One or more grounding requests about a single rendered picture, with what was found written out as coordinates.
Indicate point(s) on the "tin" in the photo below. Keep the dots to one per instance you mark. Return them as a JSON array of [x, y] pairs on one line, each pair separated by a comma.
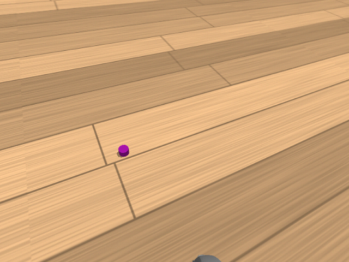
[[123, 150]]

